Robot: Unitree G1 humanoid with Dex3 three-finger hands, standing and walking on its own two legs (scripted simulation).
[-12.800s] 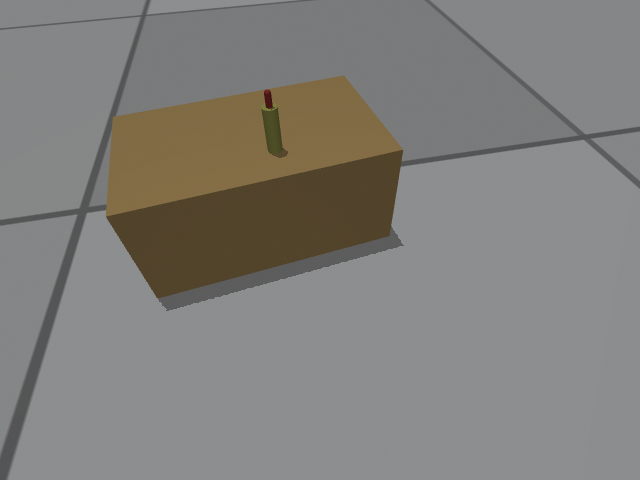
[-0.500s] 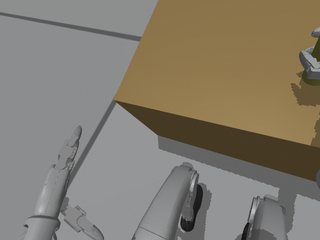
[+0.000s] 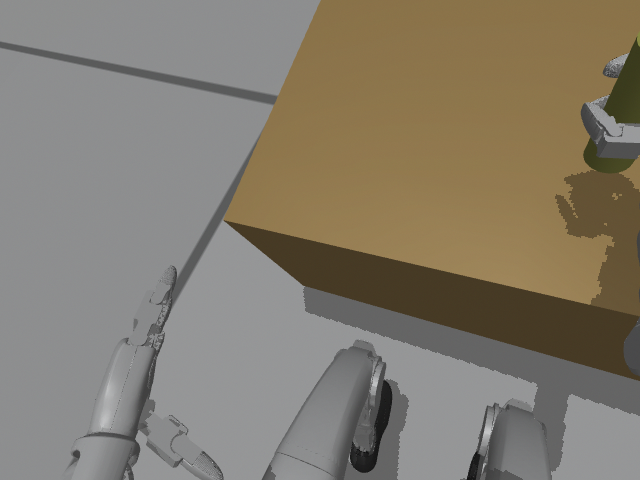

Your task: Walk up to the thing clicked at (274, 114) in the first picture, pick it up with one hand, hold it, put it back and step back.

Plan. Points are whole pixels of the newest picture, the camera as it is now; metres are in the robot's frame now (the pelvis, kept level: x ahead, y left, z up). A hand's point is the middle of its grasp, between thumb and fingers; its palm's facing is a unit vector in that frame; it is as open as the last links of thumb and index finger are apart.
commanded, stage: settle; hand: right
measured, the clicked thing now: out of the picture +0.57 -0.15 +0.05
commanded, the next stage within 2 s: lift in 0.30 s
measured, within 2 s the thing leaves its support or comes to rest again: neither
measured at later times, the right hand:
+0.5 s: hand (630, 90) +0.57 -0.14 +0.04, palm faces +0.03 +1.00 +0.00, open 7.2 cm
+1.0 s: hand out of the picture +0.51 -0.15 +0.10, palm faces +0.03 +1.00 +0.00, open 7.2 cm
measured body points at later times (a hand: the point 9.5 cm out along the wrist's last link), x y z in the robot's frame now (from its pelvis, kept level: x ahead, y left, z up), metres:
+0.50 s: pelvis +0.01 +0.00 +0.02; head +0.19 -0.05 +0.43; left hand +0.17 +0.26 +0.08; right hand +0.57 -0.19 +0.04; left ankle +0.10 +0.13 -0.56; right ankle +0.03 -0.12 -0.56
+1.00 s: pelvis +0.03 +0.00 +0.07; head +0.15 -0.03 +0.50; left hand +0.19 +0.26 +0.09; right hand +0.51 -0.20 +0.10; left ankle +0.10 +0.13 -0.56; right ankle +0.03 -0.12 -0.56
